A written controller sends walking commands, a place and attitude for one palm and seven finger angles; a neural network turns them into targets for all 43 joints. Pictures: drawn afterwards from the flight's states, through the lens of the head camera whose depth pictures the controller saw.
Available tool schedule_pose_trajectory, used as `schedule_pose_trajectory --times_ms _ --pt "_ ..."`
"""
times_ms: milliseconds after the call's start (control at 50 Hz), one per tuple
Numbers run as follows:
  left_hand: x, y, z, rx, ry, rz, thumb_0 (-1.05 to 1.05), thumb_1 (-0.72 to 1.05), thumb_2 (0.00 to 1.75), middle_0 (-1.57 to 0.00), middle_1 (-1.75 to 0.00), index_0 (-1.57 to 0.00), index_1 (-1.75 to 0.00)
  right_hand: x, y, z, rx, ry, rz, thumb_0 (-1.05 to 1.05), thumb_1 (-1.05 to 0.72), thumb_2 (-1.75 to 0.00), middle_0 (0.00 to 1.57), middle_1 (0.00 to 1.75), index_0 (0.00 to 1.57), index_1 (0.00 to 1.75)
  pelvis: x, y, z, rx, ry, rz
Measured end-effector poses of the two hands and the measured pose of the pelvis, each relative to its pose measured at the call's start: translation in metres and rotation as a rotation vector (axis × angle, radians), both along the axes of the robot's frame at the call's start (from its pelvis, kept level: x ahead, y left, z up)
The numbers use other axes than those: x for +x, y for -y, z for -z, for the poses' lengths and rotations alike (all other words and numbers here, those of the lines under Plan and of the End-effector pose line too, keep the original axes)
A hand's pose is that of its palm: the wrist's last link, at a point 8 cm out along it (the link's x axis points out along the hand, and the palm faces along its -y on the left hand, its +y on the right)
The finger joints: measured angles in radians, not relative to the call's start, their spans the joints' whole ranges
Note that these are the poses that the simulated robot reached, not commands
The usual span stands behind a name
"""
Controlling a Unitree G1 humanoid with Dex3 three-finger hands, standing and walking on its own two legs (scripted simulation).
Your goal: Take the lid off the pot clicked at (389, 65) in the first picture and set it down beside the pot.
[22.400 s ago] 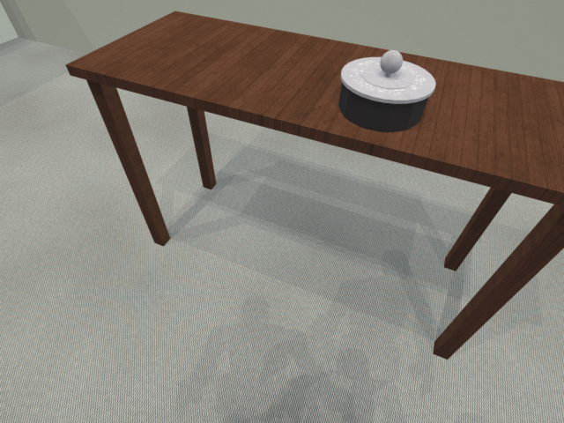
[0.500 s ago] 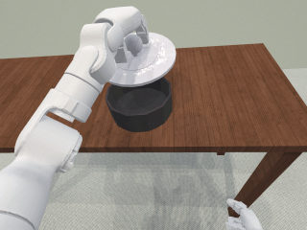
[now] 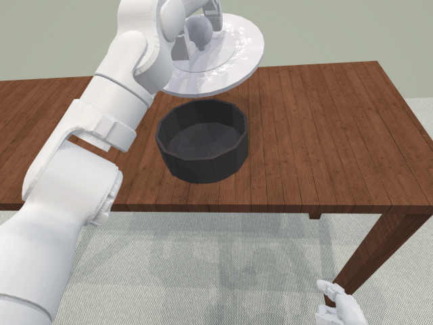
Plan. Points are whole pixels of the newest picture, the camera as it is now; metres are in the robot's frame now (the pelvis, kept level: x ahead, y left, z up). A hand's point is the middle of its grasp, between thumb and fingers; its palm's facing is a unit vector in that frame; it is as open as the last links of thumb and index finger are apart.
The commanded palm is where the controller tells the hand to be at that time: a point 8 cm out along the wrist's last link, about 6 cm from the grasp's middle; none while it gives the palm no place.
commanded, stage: lift the lid straight up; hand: left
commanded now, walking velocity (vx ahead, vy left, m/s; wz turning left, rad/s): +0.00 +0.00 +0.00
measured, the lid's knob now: (198, 31) +0.49 +0.03 +0.31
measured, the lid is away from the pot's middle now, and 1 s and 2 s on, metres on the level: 0.03 0.08 0.21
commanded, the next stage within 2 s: move the lid sideways beside the pot in 0.22 s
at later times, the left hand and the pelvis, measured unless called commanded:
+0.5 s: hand (176, 30) +0.47 +0.06 +0.32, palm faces -0.01 -0.06 -1.00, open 8.0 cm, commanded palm +0.43 +0.08 +0.39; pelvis +0.01 -0.01 +0.00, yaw -1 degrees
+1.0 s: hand (122, 41) +0.44 +0.14 +0.32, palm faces -0.05 -0.03 -1.00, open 8.0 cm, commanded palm +0.41 +0.15 +0.39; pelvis +0.00 +0.00 +0.00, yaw +1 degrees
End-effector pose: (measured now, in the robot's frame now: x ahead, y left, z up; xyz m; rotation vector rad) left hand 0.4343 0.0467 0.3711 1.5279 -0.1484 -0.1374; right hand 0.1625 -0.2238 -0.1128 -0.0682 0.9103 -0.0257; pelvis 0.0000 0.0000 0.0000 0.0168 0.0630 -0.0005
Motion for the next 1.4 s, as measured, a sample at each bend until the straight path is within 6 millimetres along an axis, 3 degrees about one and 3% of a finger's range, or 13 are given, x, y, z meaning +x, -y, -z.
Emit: schedule_pose_trajectory --times_ms 220,400,720,860,1040,1160,1400 --pt "0.009 0.000 0.001 -0.011 -0.027 -0.039 0.09 0.08 1.23 -1.31 -0.70 -0.80 -0.47 -0.012 0.012 0.003 -0.024 -0.029 0.023 0.01 -0.90 -0.90 0.20 0.30 0.20 0.30 0.000 0.004 0.000 0.001 -0.006 0.002" --pt "0.015 -0.006 -0.001 -0.014 -0.027 -0.057 0.08 0.07 1.22 -1.31 -0.70 -0.81 -0.47 -0.008 0.021 0.001 -0.040 -0.008 0.043 0.01 -0.90 -0.90 0.20 0.30 0.20 0.30 0.006 0.007 -0.001 0.001 -0.006 0.009" --pt "0.004 -0.045 0.002 0.008 -0.036 -0.130 0.09 0.08 1.22 -1.31 -0.70 -0.81 -0.47 0.023 0.014 -0.011 -0.031 0.058 0.006 0.01 -0.90 -0.90 0.20 0.30 0.20 0.30 0.008 0.007 -0.001 -0.001 0.006 -0.005" --pt "-0.001 -0.069 -0.002 -0.005 -0.048 -0.177 0.09 0.08 1.22 -1.31 -0.70 -0.81 -0.47 0.027 0.008 -0.014 -0.035 0.072 -0.010 0.01 -0.90 -0.90 0.20 0.30 0.20 0.30 0.005 0.004 -0.001 -0.002 0.007 -0.010" --pt "-0.009 -0.096 -0.002 0.012 -0.064 -0.222 0.09 0.08 1.23 -1.31 -0.70 -0.80 -0.47 0.014 0.004 -0.011 -0.043 0.043 -0.007 0.01 -0.90 -0.90 0.20 0.30 0.20 0.30 0.000 -0.001 -0.001 -0.006 0.015 -0.018" --pt "-0.011 -0.103 -0.001 0.030 -0.065 -0.211 0.09 0.08 1.23 -1.31 -0.70 -0.81 -0.47 0.000 0.003 -0.008 -0.055 0.021 0.002 0.01 -0.90 -0.90 0.20 0.30 0.20 0.30 -0.003 -0.006 0.000 -0.009 0.016 -0.020" --pt "0.001 -0.130 -0.001 0.024 -0.079 -0.268 0.09 0.08 1.22 -1.31 -0.70 -0.80 -0.47 -0.032 0.009 -0.001 -0.078 -0.049 0.052 0.01 -0.90 -0.90 0.20 0.30 0.20 0.30 -0.004 -0.011 0.000 -0.012 0.004 -0.009"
